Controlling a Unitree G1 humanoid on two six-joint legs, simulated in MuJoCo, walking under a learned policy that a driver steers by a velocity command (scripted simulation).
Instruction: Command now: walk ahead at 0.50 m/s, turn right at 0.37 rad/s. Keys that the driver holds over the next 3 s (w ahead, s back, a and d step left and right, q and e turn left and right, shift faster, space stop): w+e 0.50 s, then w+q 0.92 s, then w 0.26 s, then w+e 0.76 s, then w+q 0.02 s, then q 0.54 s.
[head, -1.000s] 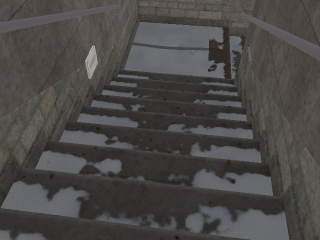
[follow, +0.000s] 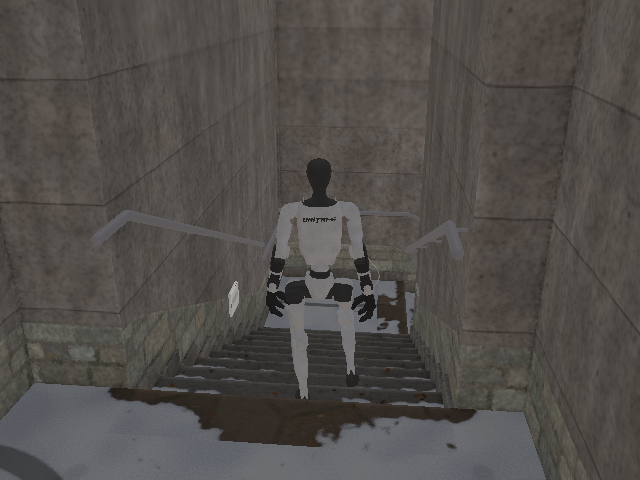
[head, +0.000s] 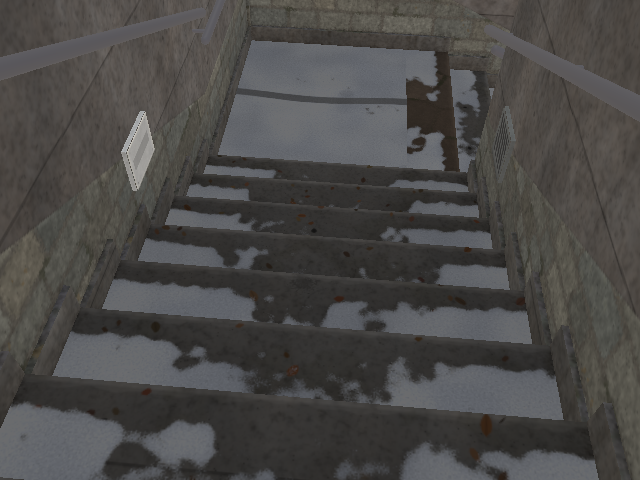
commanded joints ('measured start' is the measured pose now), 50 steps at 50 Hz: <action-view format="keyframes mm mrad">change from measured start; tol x64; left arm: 1 96 -46 -14 -33 17 7 -11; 50 -1 23 -35 -167 12 -30 37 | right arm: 1 129 -29 10 11 -23 -25 -17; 50 -100 -44 26 -61 8 -16 37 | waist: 1 16 97 39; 50 72 -17 90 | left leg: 1 45 366 -228 -150 541 230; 16 144 341 -81 142 165 64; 22 -707 58 -101 1490 -516 -142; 34 -478 235 -316 218 848 -65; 41 -348 170 -195 -49 494 -38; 46 1038 390 -710 88 896 421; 50 -81 324 -571 -113 300 247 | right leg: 1 -99 -58 54 -126 159 18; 17 210 10 -151 -793 259 -4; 21 1598 -162 129 -429 995 -355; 29 137 -125 117 -840 157 -287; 42 537 -119 40 -280 10 -98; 46 -388 220 -75 911 -739 131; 50 -163 -67 119 205 -92 6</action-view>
